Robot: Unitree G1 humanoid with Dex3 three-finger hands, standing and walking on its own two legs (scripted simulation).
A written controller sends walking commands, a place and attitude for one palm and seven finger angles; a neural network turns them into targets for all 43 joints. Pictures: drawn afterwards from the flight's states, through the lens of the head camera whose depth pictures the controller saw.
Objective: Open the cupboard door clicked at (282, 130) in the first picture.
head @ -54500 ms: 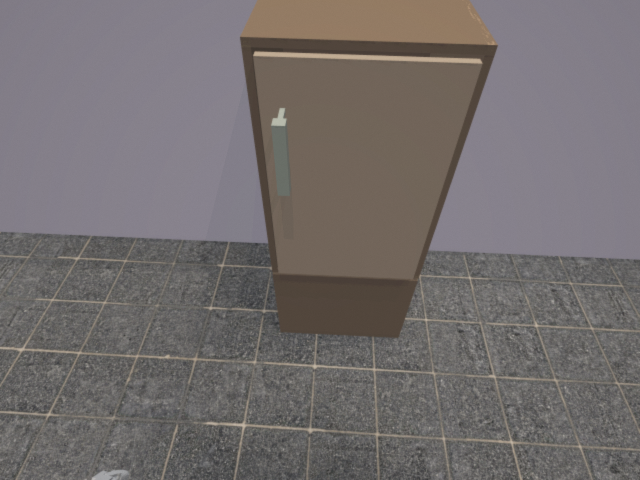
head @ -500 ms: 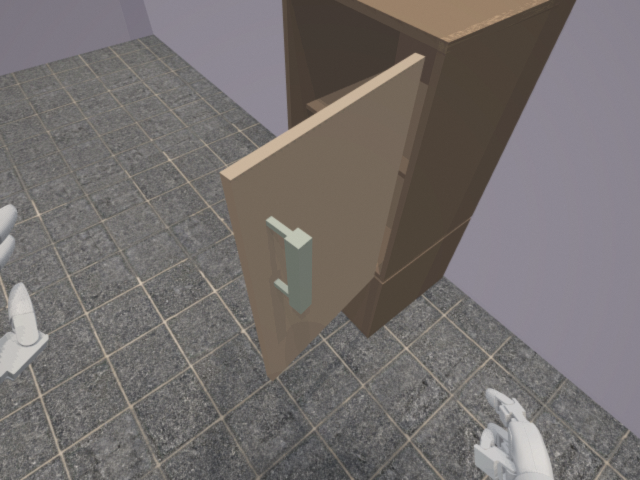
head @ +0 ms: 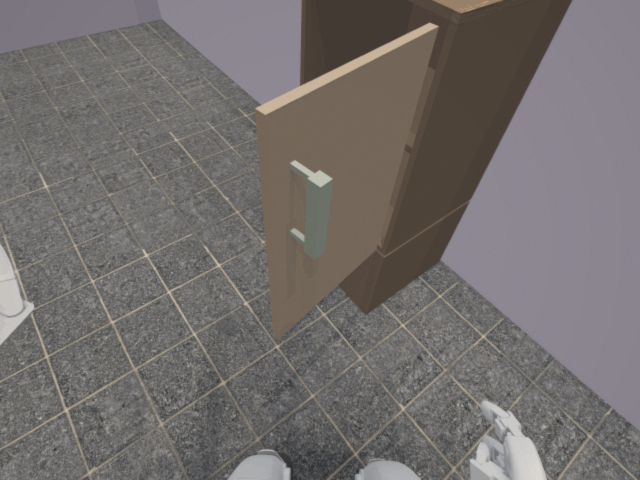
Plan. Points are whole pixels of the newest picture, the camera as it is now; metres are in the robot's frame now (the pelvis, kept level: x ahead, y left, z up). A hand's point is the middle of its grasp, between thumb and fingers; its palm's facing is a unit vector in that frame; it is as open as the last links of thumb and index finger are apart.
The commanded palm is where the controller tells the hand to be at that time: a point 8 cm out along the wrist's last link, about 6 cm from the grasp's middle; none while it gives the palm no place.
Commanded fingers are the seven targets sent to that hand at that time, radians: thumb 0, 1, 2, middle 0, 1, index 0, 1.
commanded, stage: step back with the hand held close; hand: left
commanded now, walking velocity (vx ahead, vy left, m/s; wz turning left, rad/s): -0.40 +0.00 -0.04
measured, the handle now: (306, 211) +0.47 +0.05 +0.05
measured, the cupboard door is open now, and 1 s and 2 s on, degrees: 99 99 99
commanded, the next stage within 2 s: stop stepping back and stand still in 0.12 s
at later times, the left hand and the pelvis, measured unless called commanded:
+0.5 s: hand out of the picture +0.12 +0.24 +0.19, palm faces +0.32 -0.82 -0.48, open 7.5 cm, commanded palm +0.06 +0.28 +0.19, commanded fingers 0.00 0.90 0.90 -0.20 -0.30 -0.20 -0.30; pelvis -0.10 -0.01 +0.02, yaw -4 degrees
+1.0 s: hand out of the picture +0.07 +0.27 +0.19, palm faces +0.42 -0.78 -0.47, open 7.5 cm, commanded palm +0.01 +0.31 +0.19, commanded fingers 0.00 0.90 0.90 -0.20 -0.30 -0.20 -0.30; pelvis -0.14 +0.01 +0.01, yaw -3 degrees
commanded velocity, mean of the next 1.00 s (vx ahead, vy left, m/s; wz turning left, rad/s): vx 0.04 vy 0.02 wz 0.00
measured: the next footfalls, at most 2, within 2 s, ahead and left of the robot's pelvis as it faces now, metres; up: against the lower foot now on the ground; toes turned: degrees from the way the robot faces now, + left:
right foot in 0.18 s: -0.09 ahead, -0.09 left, +0.00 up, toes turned -6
left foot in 0.32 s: +0.05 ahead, +0.07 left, +0.00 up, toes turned -3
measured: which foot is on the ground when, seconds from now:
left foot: down 0.00-0.16, up 0.18-0.30, down 0.32-0.56, up 0.58-0.84, down 0.86-1.00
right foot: up 0.00-0.16, down 0.18-1.00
